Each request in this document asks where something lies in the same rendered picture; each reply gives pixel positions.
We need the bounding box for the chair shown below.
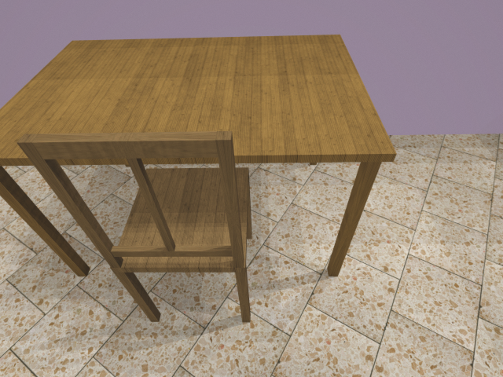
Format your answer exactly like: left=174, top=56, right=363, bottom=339
left=17, top=131, right=252, bottom=322

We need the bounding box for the table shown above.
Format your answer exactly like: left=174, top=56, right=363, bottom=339
left=0, top=35, right=397, bottom=276

